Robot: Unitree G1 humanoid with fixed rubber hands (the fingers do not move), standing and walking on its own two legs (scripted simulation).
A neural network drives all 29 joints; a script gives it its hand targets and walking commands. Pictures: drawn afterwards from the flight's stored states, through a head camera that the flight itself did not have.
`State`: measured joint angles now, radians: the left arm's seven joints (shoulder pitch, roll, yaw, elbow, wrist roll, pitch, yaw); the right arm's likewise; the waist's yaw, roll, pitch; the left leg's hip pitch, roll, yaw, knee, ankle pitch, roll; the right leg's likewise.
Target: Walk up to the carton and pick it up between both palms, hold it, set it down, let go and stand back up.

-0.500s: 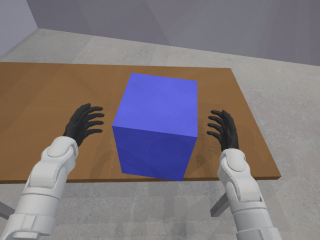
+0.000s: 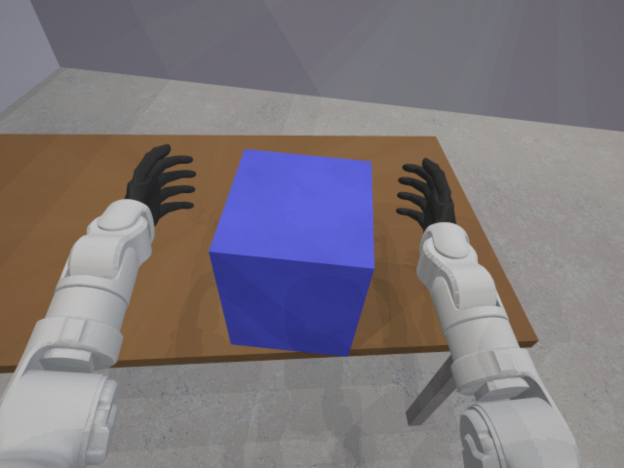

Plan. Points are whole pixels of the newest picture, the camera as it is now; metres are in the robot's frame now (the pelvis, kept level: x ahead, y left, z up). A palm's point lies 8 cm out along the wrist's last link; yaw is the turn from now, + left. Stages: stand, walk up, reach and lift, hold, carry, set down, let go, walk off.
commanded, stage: reach and lift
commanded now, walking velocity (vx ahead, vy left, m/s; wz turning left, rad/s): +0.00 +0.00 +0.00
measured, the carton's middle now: (298, 256) +0.44 +0.02 -0.01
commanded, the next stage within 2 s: none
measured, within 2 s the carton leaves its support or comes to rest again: neither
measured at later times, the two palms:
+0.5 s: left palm (162, 189) +0.44 +0.20 +0.13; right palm (439, 211) +0.42 -0.17 +0.13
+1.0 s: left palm (182, 245) +0.43 +0.20 +0.02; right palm (421, 258) +0.41 -0.17 +0.03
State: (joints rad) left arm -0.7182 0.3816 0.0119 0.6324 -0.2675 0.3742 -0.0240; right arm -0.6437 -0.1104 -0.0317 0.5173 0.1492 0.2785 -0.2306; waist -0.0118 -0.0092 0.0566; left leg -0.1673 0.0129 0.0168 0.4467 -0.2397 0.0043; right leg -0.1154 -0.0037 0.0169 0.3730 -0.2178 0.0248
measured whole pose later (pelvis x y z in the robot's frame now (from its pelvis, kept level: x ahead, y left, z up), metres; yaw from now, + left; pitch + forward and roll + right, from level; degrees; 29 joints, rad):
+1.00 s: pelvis +0.00 +0.00 -0.01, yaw -1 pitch +19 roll -2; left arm -0.94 0.29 0.01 1.47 -0.27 -0.33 -0.03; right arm -0.80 -0.11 -0.03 1.13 0.17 -0.19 -0.17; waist -0.05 0.00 -0.19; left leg -0.66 0.02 0.02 0.56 -0.23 0.00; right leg -0.61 0.00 0.02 0.49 -0.21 0.02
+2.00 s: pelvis +0.00 +0.01 -0.01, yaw -1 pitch +17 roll -2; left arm -0.96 0.15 0.33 1.46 0.12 -0.44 0.01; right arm -0.84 0.10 -0.60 1.14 -0.32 -0.38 -0.16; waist -0.04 -0.01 -0.10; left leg -0.62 0.02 0.01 0.59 -0.25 0.01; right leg -0.55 0.00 0.01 0.47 -0.21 0.04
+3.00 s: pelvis +0.00 +0.01 -0.01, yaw -1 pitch +17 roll -2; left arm -0.94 0.13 0.33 1.46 0.12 -0.47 0.03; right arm -0.80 0.11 -0.61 1.14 -0.32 -0.46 -0.16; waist -0.03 -0.01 -0.11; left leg -0.62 0.02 0.01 0.58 -0.25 0.01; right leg -0.54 0.00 0.01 0.46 -0.21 0.04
